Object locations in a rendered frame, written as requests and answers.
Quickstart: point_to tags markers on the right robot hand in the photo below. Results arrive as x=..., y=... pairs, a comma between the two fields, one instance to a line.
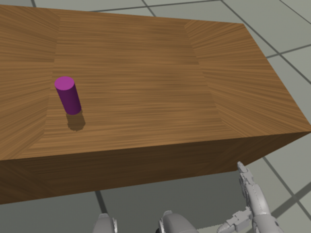
x=255, y=201

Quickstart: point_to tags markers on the can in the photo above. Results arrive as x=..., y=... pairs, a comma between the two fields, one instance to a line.
x=67, y=92

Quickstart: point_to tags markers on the right robot arm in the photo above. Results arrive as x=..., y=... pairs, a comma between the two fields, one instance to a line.
x=266, y=224

